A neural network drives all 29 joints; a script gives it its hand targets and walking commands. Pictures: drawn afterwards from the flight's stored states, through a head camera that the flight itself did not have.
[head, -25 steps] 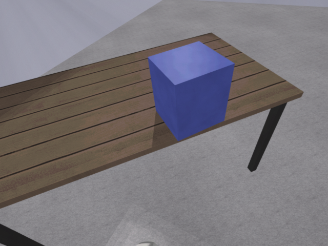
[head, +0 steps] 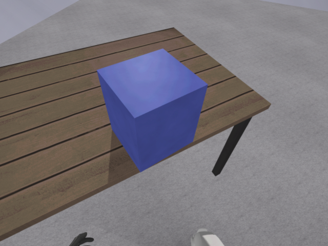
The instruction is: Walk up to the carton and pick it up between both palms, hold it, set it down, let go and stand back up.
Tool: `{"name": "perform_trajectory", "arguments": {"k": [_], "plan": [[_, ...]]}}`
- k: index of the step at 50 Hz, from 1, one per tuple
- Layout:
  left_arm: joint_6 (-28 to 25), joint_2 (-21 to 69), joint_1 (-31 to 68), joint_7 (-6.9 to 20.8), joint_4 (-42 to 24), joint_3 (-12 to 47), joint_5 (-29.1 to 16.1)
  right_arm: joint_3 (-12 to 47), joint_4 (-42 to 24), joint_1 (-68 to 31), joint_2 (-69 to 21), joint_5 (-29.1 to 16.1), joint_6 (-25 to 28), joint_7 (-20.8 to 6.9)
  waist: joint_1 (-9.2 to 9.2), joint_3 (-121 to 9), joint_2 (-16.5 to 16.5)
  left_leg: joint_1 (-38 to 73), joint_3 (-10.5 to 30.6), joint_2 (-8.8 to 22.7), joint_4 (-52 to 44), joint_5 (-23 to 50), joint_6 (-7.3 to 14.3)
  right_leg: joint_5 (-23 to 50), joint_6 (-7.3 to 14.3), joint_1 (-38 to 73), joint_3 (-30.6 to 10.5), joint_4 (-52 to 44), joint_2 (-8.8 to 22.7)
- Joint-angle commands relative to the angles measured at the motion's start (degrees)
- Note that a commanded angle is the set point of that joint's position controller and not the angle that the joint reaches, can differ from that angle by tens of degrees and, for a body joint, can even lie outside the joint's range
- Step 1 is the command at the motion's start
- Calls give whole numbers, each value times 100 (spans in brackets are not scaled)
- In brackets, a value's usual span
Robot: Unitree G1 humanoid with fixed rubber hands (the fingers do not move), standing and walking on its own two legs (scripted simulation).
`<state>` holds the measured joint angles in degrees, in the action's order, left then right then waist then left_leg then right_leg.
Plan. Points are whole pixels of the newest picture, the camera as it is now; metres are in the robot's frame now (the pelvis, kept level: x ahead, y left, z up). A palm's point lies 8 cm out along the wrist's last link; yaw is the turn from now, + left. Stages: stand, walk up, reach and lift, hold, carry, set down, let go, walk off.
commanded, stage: walk up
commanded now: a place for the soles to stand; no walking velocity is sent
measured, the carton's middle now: (151, 110) +0.50 +0.03 +0.03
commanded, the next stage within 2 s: none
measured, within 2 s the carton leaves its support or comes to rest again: neither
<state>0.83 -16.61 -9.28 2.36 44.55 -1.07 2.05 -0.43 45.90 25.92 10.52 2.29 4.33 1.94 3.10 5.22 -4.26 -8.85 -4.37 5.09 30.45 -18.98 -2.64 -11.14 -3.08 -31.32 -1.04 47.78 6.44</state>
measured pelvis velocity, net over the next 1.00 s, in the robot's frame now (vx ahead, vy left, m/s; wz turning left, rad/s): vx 0.00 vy -0.05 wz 0.13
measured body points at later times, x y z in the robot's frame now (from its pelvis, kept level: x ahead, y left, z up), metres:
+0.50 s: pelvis -0.01 -0.05 -0.01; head +0.01 -0.05 +0.44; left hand +0.08 +0.22 -0.14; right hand +0.08 -0.29 -0.15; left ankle -0.03 +0.05 -0.73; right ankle +0.12 -0.16 -0.73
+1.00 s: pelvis +0.00 -0.05 +0.00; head +0.02 -0.07 +0.45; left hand -0.01 +0.21 -0.13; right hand +0.07 -0.29 -0.15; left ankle -0.03 +0.05 -0.73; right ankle +0.11 -0.16 -0.73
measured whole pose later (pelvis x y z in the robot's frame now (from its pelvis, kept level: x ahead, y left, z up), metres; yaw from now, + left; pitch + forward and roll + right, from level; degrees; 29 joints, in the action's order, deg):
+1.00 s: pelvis +0.00 -0.05 +0.00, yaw +7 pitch -1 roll +1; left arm 0.4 -14.3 -15.4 -0.4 57.3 2.5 0.3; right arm 1.9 54.9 16.4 13.7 -0.1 0.3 0.3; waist -1.0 2.4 1.8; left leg -11.6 0.2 -2.2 29.5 -17.0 1.1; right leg -6.1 0.9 -20.3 6.0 27.2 3.8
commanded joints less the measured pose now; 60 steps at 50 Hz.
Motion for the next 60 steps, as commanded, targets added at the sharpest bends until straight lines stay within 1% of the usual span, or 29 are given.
{"name": "perform_trajectory", "arguments": {"k": [1, 2, 3, 4, 5, 8, 14, 17, 19, 20, 21, 22, 23, 24, 26, 30, 31, 35, 37, 43, 44, 49, 50, 51, 52, 53, 54, 56, 60], "plan": [[-175, -321, -1123, -201, 255, -48, -28, -237, -412, -426, 1244, -191, -173, -154, -598, -670, 1180, -1289, 125, 103, 962, 2821, 638, 2250, 314, 2931, 678, -1891, -507], [-210, -802, -1328, -233, 288, -184, -63, -161, -437, -175, 970, -160, -191, -153, -673, -1055, 271, -1701, 11, -222, 1940, 1100, 372, 3816, 519, 3513, -252, -1729, 483], [-181, -1035, -1402, -259, 179, -184, -148, -41, -467, 172, 573, -245, -280, -114, -620, -1703, -686, -1621, 164, -672, 3081, -1916, 214, 4265, 1158, 3445, -1627, -2081, 1635], [-123, -842, -1154, -317, 204, -141, -199, -37, -340, 263, 438, -265, -431, -22, -507, -1351, -440, -1119, 837, -439, 3532, -1975, 220, 3401, 1368, 2518, -1461, -2313, 1558], [-32, -846, -618, -361, 63, -140, -211, -22, -290, 454, 400, -289, -496, 25, -283, -1186, -693, -1084, 880, -333, 3647, -1923, 227, 2332, 1472, 2085, -1317, -2476, 1545], [113, -492, 165, -371, -189, -67, -189, -141, -192, 54, 877, -206, -518, 56, -204, -732, -1157, -1340, 732, -398, 3407, -1642, 274, 684, 1350, 1448, -766, -2832, 874], [45, -337, 96, -384, -82, 48, -33, -134, -171, -307, 811, -124, -598, -6, -360, -787, -754, -1119, 590, -365, 1836, -1621, 205, -249, 1388, 1718, -987, -2857, 1070], [50, -543, 198, -386, -58, 5, -74, -155, -123, -289, 812, -123, -584, -69, -263, -837, -445, -646, 486, -380, 892, -798, 245, -477, 1287, 1490, -840, -2743, 1060], [103, -675, 207, -369, 4, -16, -100, -191, -41, -15, 783, -130, -538, -103, -132, -912, -294, 60, 363, -435, -182, 167, 367, -1111, 1004, 1051, -711, -2694, 1044], [124, -668, 185, -340, 2, 8, -104, -201, 4, -24, 897, -142, -510, -102, -110, -787, 113, 91, 672, -257, -572, 199, 431, -1283, 825, 897, -583, -2547, 895], [131, -491, 115, -295, -7, 76, -114, -273, -56, -177, 1146, -149, -483, -115, -258, -674, 601, -166, 1614, 239, -950, -341, 608, -1354, 577, 763, -100, -2068, 496], [127, -350, 150, -293, -28, 115, -175, -299, -119, -611, 1323, -265, -492, -136, -365, -272, 1146, -1301, 2155, 497, -1383, -1337, 895, -1415, 379, 1032, 384, -1810, -42], [159, -334, 11, -318, 153, 93, -231, -273, -124, -985, 1419, -260, -475, -161, -344, 5, 1293, -2582, 2542, 791, -1820, -2285, 1187, -1277, 337, 1931, 547, -984, -396], [152, -322, -226, -307, 366, 112, -208, -191, -92, -1296, 1271, -244, -460, -155, -524, 213, 1220, -2988, 2199, 665, -1922, -2371, 1183, -1037, 412, 2467, 503, -783, -366], [88, -356, -113, -241, 383, 152, -93, -65, -74, -1311, 1082, -250, -432, -132, -515, 270, 951, -2368, 1664, 312, -1722, -1591, 678, -596, 511, 2190, 377, -1541, -194], [-160, -372, -215, -309, 483, 192, -150, -1, 213, -1109, 960, -263, -302, -183, -480, -320, 1039, -1211, 1443, 202, -921, 989, 588, 503, 607, 2219, 64, -2000, 77], [-172, -374, -238, -306, 525, 205, -172, -33, 243, -1031, 989, -247, -317, -193, -428, -454, 1009, -1093, 1338, 157, -920, 778, 570, 332, 580, 2156, 105, -2047, 96], [-51, -485, -487, -302, 750, 200, -154, 23, 444, -826, 1024, -220, -492, -197, -398, 240, 832, -1861, 1388, 3, -1368, -1942, 581, -1449, 565, 1797, -146, -2466, 132], [-15, -562, -394, -302, 801, 185, -163, 36, 504, -702, 997, -237, -483, -157, -272, 494, 587, -1534, 1427, -65, -1227, -1485, 508, -1571, 634, 1335, -339, -2687, 279], [-145, -538, -516, -302, 968, 212, -162, 81, 666, -592, 1003, -248, -346, -152, -301, -32, -18, -1029, 1217, -147, -778, -419, 587, -1151, 652, 1443, -371, -2928, 353], [-133, -557, -588, -299, 980, 193, -186, 90, 700, -578, 971, -224, -343, -153, -296, -251, 195, -900, 1176, -198, -781, -443, 604, -1311, 675, 1503, -468, -2998, 412], [-112, -584, -605, -331, 1019, 186, -208, 144, 789, -480, 942, -258, -323, -128, -327, -550, 87, -948, 1114, -218, -717, -245, 588, -1143, 679, 1842, -428, -2995, 431], [43, -1115, -376, -132, 758, -37, 159, -66, 728, 199, 1230, -1, -263, 49, -127, -416, -307, -1033, 2211, 301, -1080, -1857, 966, -2292, 393, 1388, 444, -1801, -113], [137, -900, 15, -29, 521, -9, 192, -254, 811, 555, 1746, 7, -279, 163, 24, 171, 414, -969, 3658, 1040, -1967, -3210, 1363, -2060, 164, 256, 628, -684, -595], [197, -806, 194, 28, 333, -8, 304, -372, 856, 583, 1893, 27, -296, 305, 123, 455, 715, -789, 4581, 1732, -2385, -3607, 1750, -1753, 117, -583, 219, 404, -444], [207, -701, 240, 54, 154, -42, 336, -407, 804, 466, 1865, 31, -264, 415, -21, 535, 384, -571, 4678, 1862, -2336, -3365, 1740, -1471, 131, -1097, -260, 868, -172], [189, -620, 41, 89, 178, -44, 360, -417, 790, 269, 1750, 33, -217, 442, -187, 536, 270, -269, 4384, 1789, -2020, -2731, 1635, -1168, 114, -1376, -442, 911, -32], [76, -602, -132, 30, 43, -90, 313, -364, 523, 10, 1459, -33, -129, 408, -399, 285, 605, 219, 3674, 1450, -1567, -1280, 1482, -1020, 41, -1645, -493, 828, 33], [17, -365, 361, 47, -281, -1, 234, -352, 324, 98, 1020, 37, 10, 299, -157, -236, 1420, 667, 2712, 758, -1032, 483, 1301, -1016, -143, -1183, -221, 216, -94]]}}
